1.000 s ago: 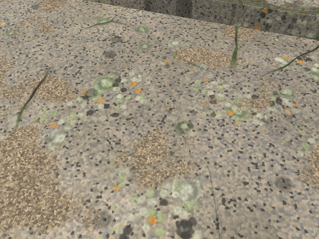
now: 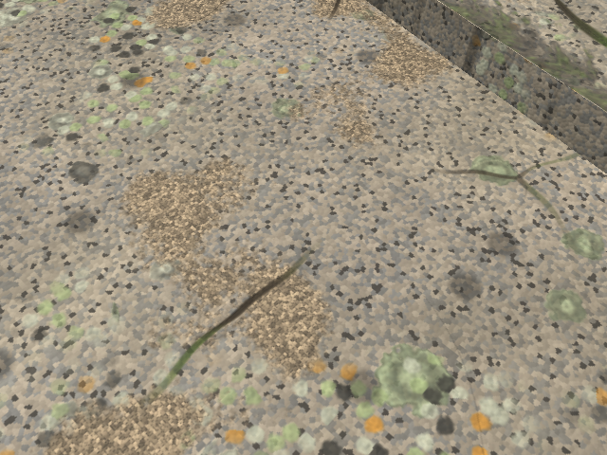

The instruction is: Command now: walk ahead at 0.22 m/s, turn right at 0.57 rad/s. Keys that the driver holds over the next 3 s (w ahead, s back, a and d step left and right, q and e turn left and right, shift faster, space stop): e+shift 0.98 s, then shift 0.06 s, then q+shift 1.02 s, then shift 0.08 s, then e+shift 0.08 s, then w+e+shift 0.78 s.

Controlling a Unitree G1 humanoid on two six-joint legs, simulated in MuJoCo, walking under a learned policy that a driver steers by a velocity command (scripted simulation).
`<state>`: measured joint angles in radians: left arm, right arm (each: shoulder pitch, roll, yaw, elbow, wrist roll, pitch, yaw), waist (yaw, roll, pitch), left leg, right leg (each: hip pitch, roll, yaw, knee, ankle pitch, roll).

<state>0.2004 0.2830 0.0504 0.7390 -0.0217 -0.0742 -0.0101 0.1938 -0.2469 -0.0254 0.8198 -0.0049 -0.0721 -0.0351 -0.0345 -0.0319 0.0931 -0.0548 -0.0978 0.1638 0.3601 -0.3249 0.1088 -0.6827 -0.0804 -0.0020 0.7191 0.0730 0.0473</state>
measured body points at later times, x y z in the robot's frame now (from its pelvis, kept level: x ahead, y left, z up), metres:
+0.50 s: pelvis +0.18 -0.01 +0.00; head +0.22 -0.04 +0.45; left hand +0.46 +0.19 -0.07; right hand +0.23 -0.33 -0.10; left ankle +0.33 +0.12 -0.70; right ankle +0.22 -0.09 -0.73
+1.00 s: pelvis +0.23 +0.02 +0.01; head +0.25 -0.02 +0.45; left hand +0.55 +0.04 -0.08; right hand +0.09 -0.27 -0.10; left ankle +0.33 +0.09 -0.73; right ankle +0.12 -0.08 -0.69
